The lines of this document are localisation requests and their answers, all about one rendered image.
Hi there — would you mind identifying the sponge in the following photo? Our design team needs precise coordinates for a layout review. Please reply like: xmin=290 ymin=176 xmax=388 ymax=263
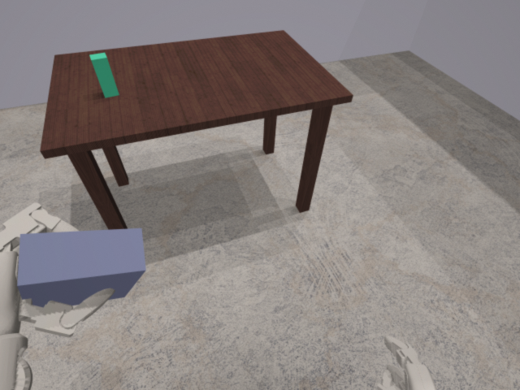
xmin=17 ymin=228 xmax=146 ymax=307

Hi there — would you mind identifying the table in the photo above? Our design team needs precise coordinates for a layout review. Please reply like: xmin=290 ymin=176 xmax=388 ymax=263
xmin=40 ymin=30 xmax=353 ymax=230

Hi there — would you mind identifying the robot left hand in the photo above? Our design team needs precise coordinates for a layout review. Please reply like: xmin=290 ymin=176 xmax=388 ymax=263
xmin=0 ymin=203 xmax=115 ymax=338

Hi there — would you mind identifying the robot left forearm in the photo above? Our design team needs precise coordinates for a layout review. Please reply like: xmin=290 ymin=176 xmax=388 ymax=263
xmin=0 ymin=333 xmax=33 ymax=390

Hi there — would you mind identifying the robot right hand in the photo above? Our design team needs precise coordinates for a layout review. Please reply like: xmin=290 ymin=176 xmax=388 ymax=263
xmin=377 ymin=336 xmax=437 ymax=390

